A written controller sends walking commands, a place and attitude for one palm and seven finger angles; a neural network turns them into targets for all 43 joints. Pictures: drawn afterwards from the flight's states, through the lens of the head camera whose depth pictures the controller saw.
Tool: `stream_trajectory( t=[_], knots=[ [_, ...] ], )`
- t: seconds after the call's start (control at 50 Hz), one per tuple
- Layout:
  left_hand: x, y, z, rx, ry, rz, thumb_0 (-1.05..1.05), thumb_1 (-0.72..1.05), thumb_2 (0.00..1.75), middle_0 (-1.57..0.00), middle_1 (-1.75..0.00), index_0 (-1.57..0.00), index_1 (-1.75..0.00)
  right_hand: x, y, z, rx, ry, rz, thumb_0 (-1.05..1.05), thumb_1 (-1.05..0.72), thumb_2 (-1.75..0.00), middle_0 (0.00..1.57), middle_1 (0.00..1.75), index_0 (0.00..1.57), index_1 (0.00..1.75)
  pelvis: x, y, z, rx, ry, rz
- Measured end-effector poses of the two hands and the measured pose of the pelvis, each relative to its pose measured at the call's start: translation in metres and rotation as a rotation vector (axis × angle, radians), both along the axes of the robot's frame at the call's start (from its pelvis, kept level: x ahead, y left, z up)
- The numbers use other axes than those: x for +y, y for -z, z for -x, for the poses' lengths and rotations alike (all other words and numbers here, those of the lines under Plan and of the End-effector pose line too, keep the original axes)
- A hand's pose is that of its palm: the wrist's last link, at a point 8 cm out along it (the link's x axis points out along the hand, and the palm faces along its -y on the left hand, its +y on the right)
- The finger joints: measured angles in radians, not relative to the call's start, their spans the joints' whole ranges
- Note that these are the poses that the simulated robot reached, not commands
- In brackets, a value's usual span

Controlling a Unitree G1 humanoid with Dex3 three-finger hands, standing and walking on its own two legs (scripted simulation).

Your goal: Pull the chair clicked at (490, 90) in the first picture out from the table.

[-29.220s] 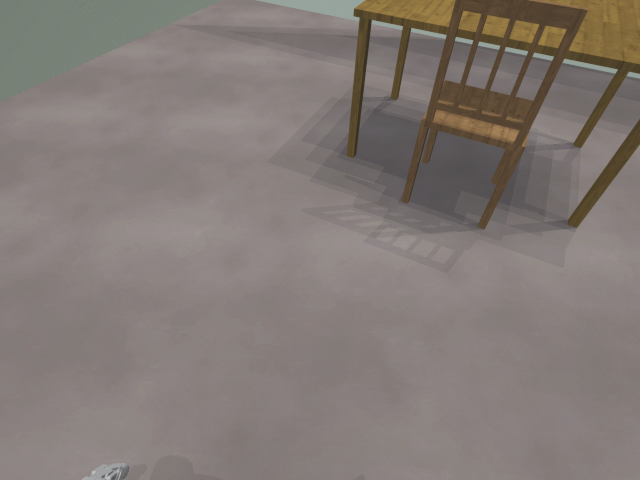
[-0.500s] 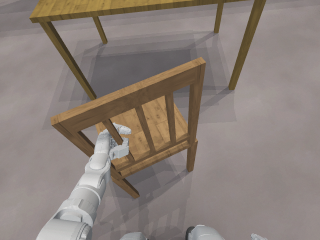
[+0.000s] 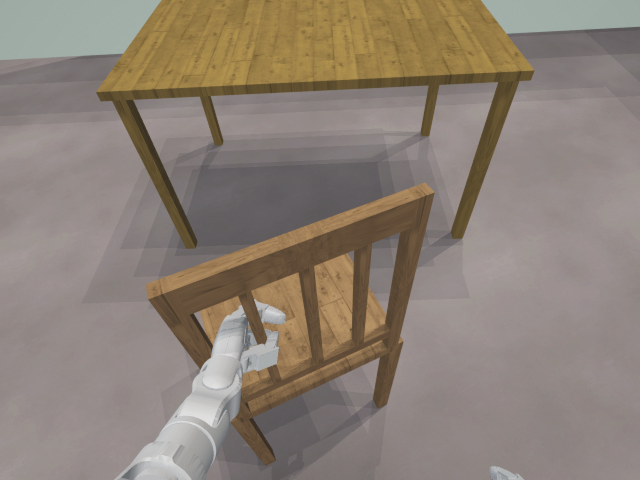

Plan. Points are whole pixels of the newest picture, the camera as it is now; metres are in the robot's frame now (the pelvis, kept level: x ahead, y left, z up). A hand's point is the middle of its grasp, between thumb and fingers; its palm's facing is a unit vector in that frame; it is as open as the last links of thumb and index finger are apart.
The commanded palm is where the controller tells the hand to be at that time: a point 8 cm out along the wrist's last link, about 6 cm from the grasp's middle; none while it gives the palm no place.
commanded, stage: stop walking, hand still on the chair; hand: left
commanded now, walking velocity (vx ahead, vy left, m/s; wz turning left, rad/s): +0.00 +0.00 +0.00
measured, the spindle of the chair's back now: (312, 319) +0.37 +0.04 -0.09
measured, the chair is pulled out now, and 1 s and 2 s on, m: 0.54 0.54 0.54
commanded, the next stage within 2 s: open the thumb and straighten the fingers in 0.28 s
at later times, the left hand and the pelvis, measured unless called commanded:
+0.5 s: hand (271, 348) +0.31 +0.09 -0.06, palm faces -0.03 -0.99 -0.14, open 5.3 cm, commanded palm +0.28 +0.14 -0.04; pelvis +0.01 -0.01 +0.00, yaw +2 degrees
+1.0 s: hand (271, 349) +0.30 +0.09 -0.06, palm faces -0.07 -0.99 -0.14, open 16.0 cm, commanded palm +0.29 +0.14 -0.04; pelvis -0.01 -0.01 -0.02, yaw +2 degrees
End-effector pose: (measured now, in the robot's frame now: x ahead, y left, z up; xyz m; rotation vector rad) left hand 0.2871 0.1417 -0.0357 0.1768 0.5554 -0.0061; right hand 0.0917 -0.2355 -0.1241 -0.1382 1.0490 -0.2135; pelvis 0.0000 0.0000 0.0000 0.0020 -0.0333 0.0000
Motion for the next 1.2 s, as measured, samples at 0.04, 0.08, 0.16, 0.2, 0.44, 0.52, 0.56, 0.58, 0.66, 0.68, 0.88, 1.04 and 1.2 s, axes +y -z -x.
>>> stream_trajectory(
  t=[0.04, 0.08, 0.16, 0.2, 0.44, 0.52, 0.56, 0.58, 0.66, 0.68, 0.88, 1.04, 1.2],
  knots=[
    [0.000, 0.000, 0.000, -0.001, 0.003, 0.002, 0.02, 0.73, 0.78, -0.09, -1.14, -0.49, -1.45, 0.007, 0.003, 0.000, 0.008, 0.000, -0.012, 0.01, -0.90, -0.89, 0.20, 0.30, 0.20, 0.30, 0.003, 0.000, -0.003, 0.000, 0.000, 0.000],
    [0.000, 0.000, 0.000, -0.002, 0.005, 0.003, 0.02, 0.73, 0.78, -0.08, -1.15, -0.49, -1.45, 0.012, 0.004, 0.000, 0.014, -0.002, -0.021, 0.01, -0.90, -0.89, 0.20, 0.30, 0.20, 0.30, 0.004, 0.000, -0.005, 0.000, 0.000, 0.000],
    [0.000, 0.000, 0.000, -0.005, 0.007, 0.004, 0.02, 0.73, 0.78, -0.08, -1.15, -0.49, -1.45, 0.015, 0.005, -0.004, 0.015, -0.006, -0.024, 0.01, -0.90, -0.89, 0.20, 0.30, 0.21, 0.30, 0.006, 0.000, -0.009, 0.001, -0.002, -0.002],
    [0.000, 0.000, 0.000, -0.007, 0.008, 0.003, 0.02, 0.73, 0.78, -0.08, -1.16, -0.49, -1.45, 0.013, 0.005, -0.006, 0.012, -0.007, -0.020, 0.01, -0.90, -0.89, 0.20, 0.30, 0.21, 0.30, 0.005, 0.000, -0.009, 0.001, -0.002, -0.003],
    [0.000, 0.001, 0.000, -0.023, -0.004, 0.000, 0.02, 0.72, 0.80, -0.10, -1.18, -0.49, -1.45, -0.015, -0.003, -0.017, -0.012, -0.010, 0.006, 0.01, -0.90, -0.89, 0.20, 0.30, 0.20, 0.30, -0.006, 0.001, -0.010, 0.032, -0.019, -0.005],
    [0.001, 0.003, -0.002, -0.058, -0.019, 0.028, 0.02, 0.63, 0.76, -0.15, -1.22, -0.50, -1.45, -0.028, -0.009, -0.016, -0.022, -0.043, 0.007, 0.01, -0.90, -0.89, 0.20, 0.30, 0.20, 0.30, -0.013, 0.005, -0.005, 0.080, -0.028, -0.007],
    [0.001, 0.003, -0.002, -0.070, -0.014, 0.025, 0.02, 0.53, 0.72, -0.15, -1.23, -0.50, -1.45, -0.035, -0.011, -0.015, -0.031, -0.051, 0.015, 0.01, -0.90, -0.89, 0.20, 0.30, 0.20, 0.30, -0.015, 0.007, -0.003, 0.099, -0.028, -0.005],
    [0.001, 0.003, -0.002, -0.072, -0.009, 0.023, 0.01, 0.46, 0.68, -0.15, -1.24, -0.50, -1.45, -0.038, -0.011, -0.015, -0.035, -0.053, 0.019, 0.01, -0.90, -0.89, 0.20, 0.30, 0.20, 0.30, -0.015, 0.008, -0.001, 0.108, -0.028, -0.005],
    [0.001, 0.003, -0.002, -0.070, -0.001, 0.023, 0.01, 0.13, 0.53, -0.14, -1.25, -0.49, -1.42, -0.045, -0.007, -0.012, -0.044, -0.053, 0.024, 0.01, -0.90, -0.89, 0.20, 0.30, 0.20, 0.30, -0.015, 0.012, 0.003, 0.136, -0.029, -0.005],
    [0.001, 0.003, -0.002, -0.068, -0.001, 0.026, 0.01, 0.04, 0.48, -0.14, -1.24, -0.49, -1.41, -0.045, -0.006, -0.012, -0.046, -0.052, 0.022, 0.01, -0.90, -0.89, 0.20, 0.30, 0.20, 0.30, -0.014, 0.013, 0.004, 0.141, -0.029, -0.006],
    [0.002, 0.003, -0.002, -0.052, 0.021, 0.028, 0.00, -0.45, 0.25, -0.21, -0.89, -0.33, -0.94, -0.028, 0.007, -0.008, -0.077, -0.057, -0.023, 0.01, -0.90, -0.89, 0.20, 0.30, 0.20, 0.30, -0.014, 0.022, 0.011, 0.162, -0.025, -0.014],
    [0.002, 0.004, -0.002, -0.053, 0.020, 0.028, -0.01, -0.52, 0.21, -0.11, -0.39, -0.14, -0.40, -0.018, 0.010, -0.007, -0.095, -0.071, -0.039, 0.01, -0.90, -0.89, 0.20, 0.30, 0.20, 0.30, -0.012, 0.026, 0.013, 0.167, -0.028, -0.011],
    [0.002, 0.004, -0.003, -0.053, 0.021, 0.031, -0.01, -0.54, 0.21, -0.03, -0.09, -0.04, -0.09, -0.019, 0.009, -0.012, -0.099, -0.085, -0.019, 0.01, -0.90, -0.89, 0.20, 0.30, 0.20, 0.30, -0.010, 0.027, 0.011, 0.175, -0.033, -0.009]
  ],
)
